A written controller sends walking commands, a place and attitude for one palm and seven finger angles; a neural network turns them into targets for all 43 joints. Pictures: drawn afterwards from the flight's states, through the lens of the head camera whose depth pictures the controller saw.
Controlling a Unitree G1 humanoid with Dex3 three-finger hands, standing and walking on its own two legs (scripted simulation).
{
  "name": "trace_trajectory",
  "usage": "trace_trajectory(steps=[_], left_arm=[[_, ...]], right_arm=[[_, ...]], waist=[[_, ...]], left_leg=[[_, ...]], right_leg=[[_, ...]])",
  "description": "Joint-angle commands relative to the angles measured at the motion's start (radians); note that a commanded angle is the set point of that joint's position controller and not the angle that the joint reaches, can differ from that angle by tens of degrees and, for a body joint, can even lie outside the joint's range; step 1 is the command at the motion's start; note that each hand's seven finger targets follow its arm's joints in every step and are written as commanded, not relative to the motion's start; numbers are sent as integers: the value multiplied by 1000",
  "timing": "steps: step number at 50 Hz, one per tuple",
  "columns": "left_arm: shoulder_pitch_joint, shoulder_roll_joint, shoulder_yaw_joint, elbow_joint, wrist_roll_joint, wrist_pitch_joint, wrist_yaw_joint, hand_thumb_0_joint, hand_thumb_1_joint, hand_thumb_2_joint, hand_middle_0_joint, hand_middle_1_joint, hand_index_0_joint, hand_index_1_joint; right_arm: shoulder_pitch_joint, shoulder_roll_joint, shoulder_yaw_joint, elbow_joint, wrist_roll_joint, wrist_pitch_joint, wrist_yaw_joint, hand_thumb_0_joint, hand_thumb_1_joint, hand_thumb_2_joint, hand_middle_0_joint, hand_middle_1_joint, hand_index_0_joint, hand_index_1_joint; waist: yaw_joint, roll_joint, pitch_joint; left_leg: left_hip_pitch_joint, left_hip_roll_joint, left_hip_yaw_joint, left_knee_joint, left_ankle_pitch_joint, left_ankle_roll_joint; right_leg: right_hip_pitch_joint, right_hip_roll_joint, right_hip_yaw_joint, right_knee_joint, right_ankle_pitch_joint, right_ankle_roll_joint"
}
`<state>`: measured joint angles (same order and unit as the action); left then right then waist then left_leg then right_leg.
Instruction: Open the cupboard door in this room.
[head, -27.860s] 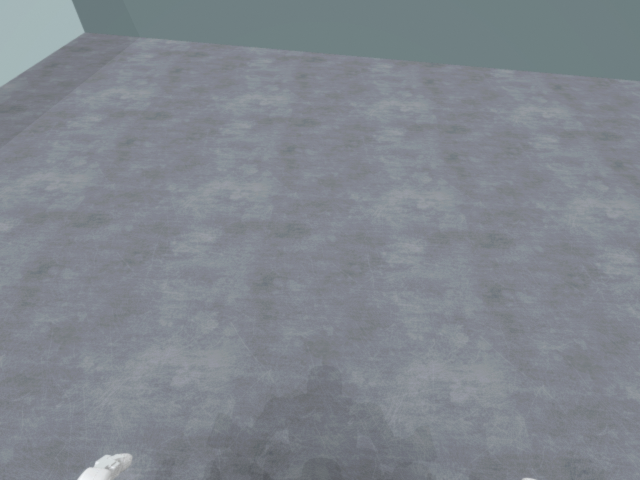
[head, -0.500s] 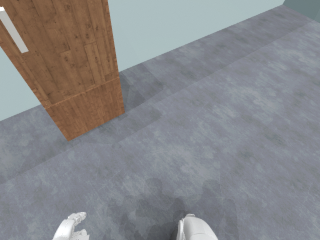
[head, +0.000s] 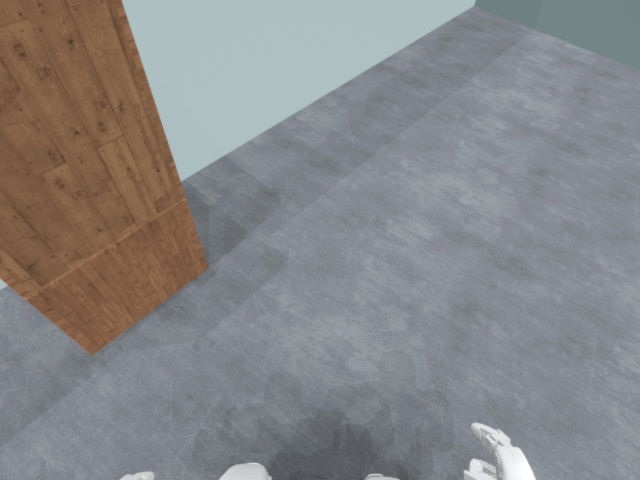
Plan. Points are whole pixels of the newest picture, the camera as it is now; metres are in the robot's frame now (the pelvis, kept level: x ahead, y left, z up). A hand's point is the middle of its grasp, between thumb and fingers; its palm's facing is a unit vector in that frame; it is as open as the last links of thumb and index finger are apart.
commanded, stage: walk to a spot facing it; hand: left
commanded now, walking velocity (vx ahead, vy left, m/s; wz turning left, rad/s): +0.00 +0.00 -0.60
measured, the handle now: out of the picture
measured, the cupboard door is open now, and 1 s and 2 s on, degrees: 0 0 0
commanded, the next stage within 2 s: turn to face it in 1.50 s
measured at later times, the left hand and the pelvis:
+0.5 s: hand (229, 432) +0.19 +0.15 -0.15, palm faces -0.35 -0.90 -0.26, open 7.4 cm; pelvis +0.00 -0.01 +0.00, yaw -21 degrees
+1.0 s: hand (216, 448) +0.17 +0.16 -0.16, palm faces -0.46 -0.87 -0.19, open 7.4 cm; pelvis +0.06 -0.01 +0.02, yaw -34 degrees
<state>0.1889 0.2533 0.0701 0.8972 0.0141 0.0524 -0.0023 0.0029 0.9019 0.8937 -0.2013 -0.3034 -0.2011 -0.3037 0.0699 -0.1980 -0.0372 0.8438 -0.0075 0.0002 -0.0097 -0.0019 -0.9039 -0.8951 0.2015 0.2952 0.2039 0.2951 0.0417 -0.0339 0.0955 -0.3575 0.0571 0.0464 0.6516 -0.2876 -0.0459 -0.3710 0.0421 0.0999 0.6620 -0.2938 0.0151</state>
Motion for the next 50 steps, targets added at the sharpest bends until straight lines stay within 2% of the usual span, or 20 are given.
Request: trace_trajectory(steps=[1,2,4,6,11,17,20,22,23,24,25,26,27,30,32,43,46,48,49,50], left_arm=[[-9,98,32,-111,4,-20,-6,0,900,900,-200,-300,-200,-300],[21,102,42,-86,9,-10,-4,0,900,900,-200,-300,-200,-300],[16,113,55,-76,11,-13,-21,0,900,900,-200,-300,-200,-300],[21,89,45,-65,6,-10,-28,0,900,900,-200,-300,-200,-300],[-15,57,34,-68,3,-3,-33,0,900,900,-200,-300,-200,-300],[-81,38,23,-85,2,0,-33,0,900,900,-200,-300,-200,-300],[-57,35,18,-81,0,-11,-28,0,900,900,-200,-300,-200,-300],[-10,54,23,-66,2,-22,-23,0,900,900,-200,-300,-200,-300],[60,96,32,-46,4,-33,-18,0,900,900,-200,-300,-200,-300],[124,219,50,-28,16,-48,-3,0,900,900,-200,-300,-200,-300],[159,281,63,-14,-1,-40,9,0,900,900,-200,-300,-200,-300],[157,256,60,-14,-7,-36,16,0,900,900,-200,-300,-200,-300],[108,220,62,-25,-7,-34,26,0,900,900,-200,-300,-200,-300],[1,155,36,-55,-9,-44,17,0,900,900,-200,-300,-200,-300],[-4,153,35,-53,-6,-56,11,0,900,900,-200,-300,-200,-300],[105,172,38,-3,4,-88,-4,0,900,900,-200,-300,-200,-300],[78,179,40,-8,5,-84,-6,0,900,900,-200,-300,-200,-300],[38,176,41,-12,4,-81,-6,0,900,900,-200,-300,-200,-300],[15,152,36,-19,-1,-76,-7,0,900,900,-200,-300,-200,-300],[15,95,22,-30,-6,-73,-12,0,900,900,-200,-300,-200,-300]], right_arm=[[181,-284,-69,-39,-15,-7,-12,0,-900,-900,200,300,200,300],[100,-228,-57,-48,-16,-10,-13,0,-900,-900,200,300,200,300],[49,-186,-44,-73,-20,-15,-17,0,-900,-900,200,300,200,300],[86,-172,-44,-53,-20,-17,-19,0,-900,-900,200,300,200,300],[190,-176,-58,-8,-13,-20,-17,0,-900,-900,200,300,200,300],[212,-192,-77,25,-19,-10,-7,0,-900,-900,200,300,200,300],[188,-211,-86,31,-20,-8,-2,0,-900,-900,200,300,200,300],[185,-210,-87,38,-18,-5,2,0,-900,-900,200,300,200,300],[188,-199,-83,34,-11,-3,4,0,-900,-900,200,300,200,300],[186,-124,-62,1,-5,4,8,0,-900,-900,200,300,200,300],[111,-100,-47,-42,-5,17,2,0,-900,-900,200,300,200,300],[120,-117,-50,-39,-1,30,-8,0,-900,-900,200,300,200,300],[105,-109,-48,-35,-5,38,-10,0,-900,-900,200,300,200,300],[120,-142,-55,-1,-22,37,4,0,-900,-900,200,300,200,300],[134,-142,-57,11,-24,33,11,0,-900,-900,200,300,200,300],[-16,-128,-48,-59,-17,-6,25,0,-900,-900,200,300,200,300],[-3,-125,-43,-65,-10,-18,22,0,-900,-900,200,300,200,300],[86,-123,-44,-43,-7,-32,14,0,-900,-900,200,300,200,300],[163,-144,-46,-15,-5,-39,4,0,-900,-900,200,300,200,300],[260,-211,-60,15,-8,-47,-9,0,-900,-900,200,300,200,300]], waist=[[-85,267,-190],[-42,314,-163],[-25,245,-87],[-32,207,-103],[-65,196,-132],[-88,243,-109],[-77,275,-131],[-46,227,-151],[-2,128,-185],[35,-229,-185],[61,-305,-183],[44,-210,-182],[29,-218,-164],[-22,-132,-126],[-27,-106,-133],[13,-96,-49],[-1,-115,-51],[-50,-97,-80],[-86,-40,-105],[-129,147,-162]], left_leg=[[282,477,-387,-346,268,181],[201,424,-314,-380,195,154],[156,322,-171,-356,232,138],[217,278,-64,-319,354,133],[347,297,17,-299,464,152],[307,337,95,-285,434,158],[295,361,124,-222,461,145],[249,337,172,-115,448,91],[156,310,213,29,371,36],[-132,183,234,255,-138,-28],[-257,87,128,434,-400,-45],[-245,97,25,520,-353,-31],[-273,106,-6,531,-289,-32],[-259,102,-16,519,-103,-55],[-226,91,-6,479,-53,-59],[-226,36,-24,195,-77,-45],[-88,7,-19,69,-84,-28],[120,-17,-6,-86,-19,-21],[304,-13,-2,-189,32,-19],[492,116,-117,-280,-74,-1]], right_leg=[[-246,-30,-19,469,-329,19],[-235,-48,-4,535,-264,35],[-234,-64,-48,609,-169,43],[-239,-72,-76,618,-121,56],[-258,-105,-123,518,-105,77],[-140,-116,-185,269,-155,61],[-41,-98,-209,106,-156,32],[89,-73,-229,-91,-10,9],[250,-102,-186,-226,151,-10],[426,-336,144,-310,441,-93],[397,-461,290,-276,791,-190],[353,-454,222,-268,746,-229],[334,-394,210,-292,611,-201],[288,-285,134,-327,325,-152],[266,-254,115,-350,209,-143],[249,-264,296,-435,-64,-214],[172,-248,293,-407,-35,-206],[70,-214,268,-328,-11,-173],[-43,-157,226,-253,-28,-135],[-176,-57,138,-79,-94,-90]])
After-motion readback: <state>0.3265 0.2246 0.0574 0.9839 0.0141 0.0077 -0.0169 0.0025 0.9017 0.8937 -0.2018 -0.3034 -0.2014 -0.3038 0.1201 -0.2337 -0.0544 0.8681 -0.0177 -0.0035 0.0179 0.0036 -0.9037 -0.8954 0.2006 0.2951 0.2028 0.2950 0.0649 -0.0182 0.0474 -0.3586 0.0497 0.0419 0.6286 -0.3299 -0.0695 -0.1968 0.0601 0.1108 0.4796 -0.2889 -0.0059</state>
